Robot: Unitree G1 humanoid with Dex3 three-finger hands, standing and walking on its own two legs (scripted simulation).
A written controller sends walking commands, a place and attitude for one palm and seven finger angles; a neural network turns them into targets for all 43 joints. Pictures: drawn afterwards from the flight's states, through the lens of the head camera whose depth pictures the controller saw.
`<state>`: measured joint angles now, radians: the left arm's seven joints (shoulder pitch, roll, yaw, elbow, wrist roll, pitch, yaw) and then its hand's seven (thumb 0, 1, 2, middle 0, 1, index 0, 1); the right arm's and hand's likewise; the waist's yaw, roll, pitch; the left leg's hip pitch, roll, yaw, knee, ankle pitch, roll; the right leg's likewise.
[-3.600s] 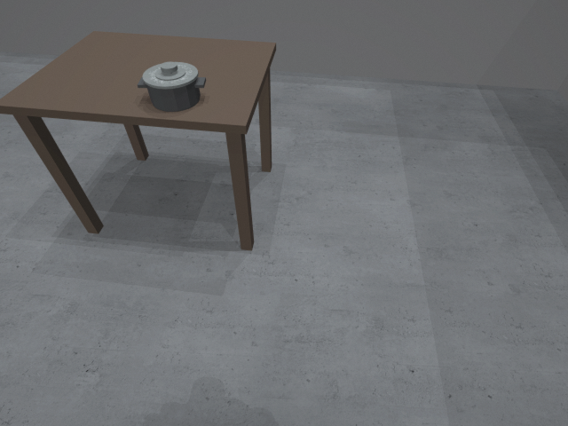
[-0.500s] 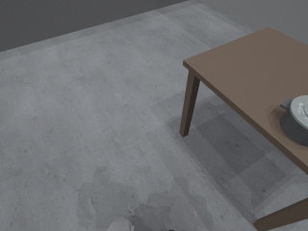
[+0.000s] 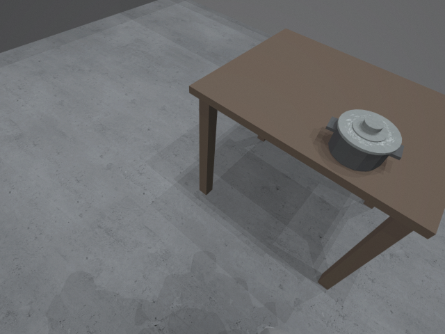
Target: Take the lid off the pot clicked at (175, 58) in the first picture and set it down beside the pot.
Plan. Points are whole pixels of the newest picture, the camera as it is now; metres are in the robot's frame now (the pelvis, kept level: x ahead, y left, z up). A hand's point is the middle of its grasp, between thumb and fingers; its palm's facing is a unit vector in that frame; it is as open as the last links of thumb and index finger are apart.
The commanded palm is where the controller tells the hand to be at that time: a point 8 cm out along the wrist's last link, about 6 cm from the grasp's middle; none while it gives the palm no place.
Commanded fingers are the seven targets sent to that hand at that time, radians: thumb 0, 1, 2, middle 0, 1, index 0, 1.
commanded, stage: turn to face it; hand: left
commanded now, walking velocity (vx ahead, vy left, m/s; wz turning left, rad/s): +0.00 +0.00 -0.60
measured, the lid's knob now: (373, 124) +0.63 -0.36 +0.01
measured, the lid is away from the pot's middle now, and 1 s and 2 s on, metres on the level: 0.00 0.00 0.00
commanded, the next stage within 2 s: take the last steps up to it in 0.90 s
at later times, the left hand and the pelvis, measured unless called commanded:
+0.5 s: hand (148, 319) +0.17 +0.16 -0.17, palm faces -0.27 -0.94 -0.23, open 7.4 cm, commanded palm none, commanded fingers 0.00 0.90 0.90 -0.20 -0.30 -0.20 -0.30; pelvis +0.02 -0.01 -0.01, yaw -17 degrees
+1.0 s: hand (171, 309) +0.19 +0.11 -0.17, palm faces -0.52 -0.82 -0.23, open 7.4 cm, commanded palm none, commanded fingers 0.00 0.90 0.90 -0.20 -0.30 -0.20 -0.30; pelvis +0.01 -0.01 -0.01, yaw -32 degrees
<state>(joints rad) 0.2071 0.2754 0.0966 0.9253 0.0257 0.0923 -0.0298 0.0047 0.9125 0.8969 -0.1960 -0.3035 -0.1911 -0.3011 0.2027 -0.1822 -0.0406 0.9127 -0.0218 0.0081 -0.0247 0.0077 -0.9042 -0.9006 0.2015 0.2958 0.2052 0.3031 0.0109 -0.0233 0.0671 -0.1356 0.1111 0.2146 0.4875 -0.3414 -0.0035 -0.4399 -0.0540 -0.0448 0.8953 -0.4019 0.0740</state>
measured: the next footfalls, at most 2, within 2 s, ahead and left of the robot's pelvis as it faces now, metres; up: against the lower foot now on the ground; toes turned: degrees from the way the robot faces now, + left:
right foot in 0.12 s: +0.04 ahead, -0.14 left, +0.00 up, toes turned -10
left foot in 0.54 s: +0.11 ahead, +0.09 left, +0.00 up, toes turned -15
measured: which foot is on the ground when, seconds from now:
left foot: down 0.00-0.12, up 0.14-0.52, down 0.54-1.00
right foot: up 0.00-0.10, down 0.12-0.54, up 0.56-0.98, down 1.00-1.00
